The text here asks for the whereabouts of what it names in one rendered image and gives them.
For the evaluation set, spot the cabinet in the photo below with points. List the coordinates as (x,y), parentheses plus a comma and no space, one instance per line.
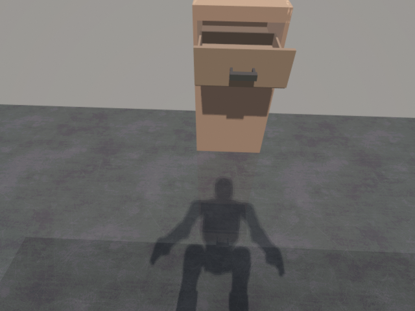
(233,119)

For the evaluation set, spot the handle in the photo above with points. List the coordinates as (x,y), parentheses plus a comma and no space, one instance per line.
(243,76)

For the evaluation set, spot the drawer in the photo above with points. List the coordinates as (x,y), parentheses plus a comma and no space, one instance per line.
(218,51)

